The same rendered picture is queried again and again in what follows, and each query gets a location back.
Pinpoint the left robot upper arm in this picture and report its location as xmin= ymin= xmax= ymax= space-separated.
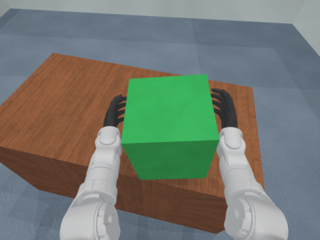
xmin=60 ymin=201 xmax=121 ymax=240

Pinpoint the right robot upper arm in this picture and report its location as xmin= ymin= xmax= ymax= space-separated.
xmin=224 ymin=196 xmax=288 ymax=240

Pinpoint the carton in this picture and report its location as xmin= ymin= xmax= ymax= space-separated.
xmin=121 ymin=74 xmax=220 ymax=180

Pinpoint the pedestal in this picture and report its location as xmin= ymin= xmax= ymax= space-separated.
xmin=0 ymin=53 xmax=265 ymax=234

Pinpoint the left robot hand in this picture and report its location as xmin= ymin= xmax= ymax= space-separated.
xmin=103 ymin=94 xmax=127 ymax=128

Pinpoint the robot right forearm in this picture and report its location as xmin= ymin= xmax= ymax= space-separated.
xmin=216 ymin=127 xmax=289 ymax=237

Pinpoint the robot left forearm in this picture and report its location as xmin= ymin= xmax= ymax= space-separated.
xmin=59 ymin=126 xmax=122 ymax=240

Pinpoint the right robot hand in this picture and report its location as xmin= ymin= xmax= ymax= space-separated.
xmin=210 ymin=88 xmax=238 ymax=129

